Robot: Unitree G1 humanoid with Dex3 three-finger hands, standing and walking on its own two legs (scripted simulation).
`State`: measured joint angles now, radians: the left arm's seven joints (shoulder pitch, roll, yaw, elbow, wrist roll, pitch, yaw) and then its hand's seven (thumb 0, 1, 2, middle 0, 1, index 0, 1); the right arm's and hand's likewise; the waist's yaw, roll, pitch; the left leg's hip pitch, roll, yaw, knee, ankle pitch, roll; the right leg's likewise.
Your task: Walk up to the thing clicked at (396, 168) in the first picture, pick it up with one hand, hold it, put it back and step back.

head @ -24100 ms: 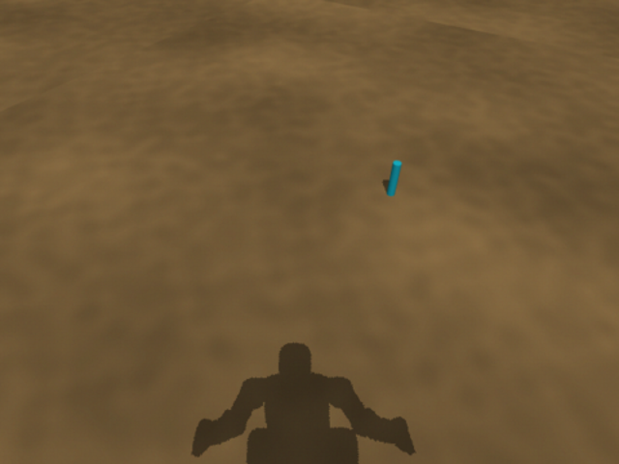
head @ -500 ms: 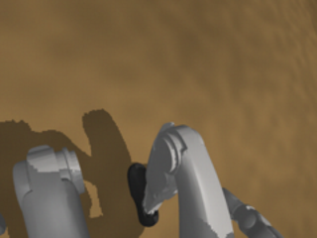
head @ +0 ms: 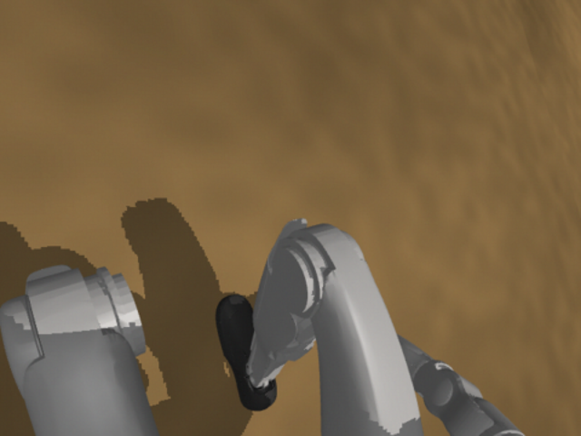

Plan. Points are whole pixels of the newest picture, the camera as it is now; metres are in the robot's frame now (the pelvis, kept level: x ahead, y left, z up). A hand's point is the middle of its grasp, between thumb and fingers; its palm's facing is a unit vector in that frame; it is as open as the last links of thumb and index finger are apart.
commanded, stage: lower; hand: left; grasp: from the side
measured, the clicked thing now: out of the picture +0.41 +0.31 -0.19
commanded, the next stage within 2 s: loosen in 0.28 s
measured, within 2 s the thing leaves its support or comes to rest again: rests again in 0.30 s
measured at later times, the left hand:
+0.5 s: hand out of the picture +0.42 +0.30 -0.17, palm faces +0.40 -0.92 +0.01, open 5.2 cm
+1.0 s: hand out of the picture +0.42 +0.30 -0.18, palm faces +0.40 -0.92 +0.01, open 12.8 cm
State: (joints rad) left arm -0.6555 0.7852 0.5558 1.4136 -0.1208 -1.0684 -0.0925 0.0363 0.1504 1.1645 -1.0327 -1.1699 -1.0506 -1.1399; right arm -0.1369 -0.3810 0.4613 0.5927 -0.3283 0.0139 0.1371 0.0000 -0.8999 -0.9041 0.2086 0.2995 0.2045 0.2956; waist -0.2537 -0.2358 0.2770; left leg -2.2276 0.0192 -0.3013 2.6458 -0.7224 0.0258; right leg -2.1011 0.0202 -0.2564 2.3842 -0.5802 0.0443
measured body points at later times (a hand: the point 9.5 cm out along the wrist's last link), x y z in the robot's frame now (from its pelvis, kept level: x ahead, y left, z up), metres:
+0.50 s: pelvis +0.00 +0.00 +0.00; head +0.22 +0.19 +0.33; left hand +0.39 +0.35 -0.17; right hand +0.17 -0.24 -0.04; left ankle +0.08 +0.12 -0.25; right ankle +0.14 -0.12 -0.25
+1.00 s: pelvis +0.00 +0.00 +0.00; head +0.23 +0.19 +0.33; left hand +0.39 +0.35 -0.17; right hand +0.17 -0.25 -0.04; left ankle +0.08 +0.12 -0.25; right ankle +0.14 -0.12 -0.25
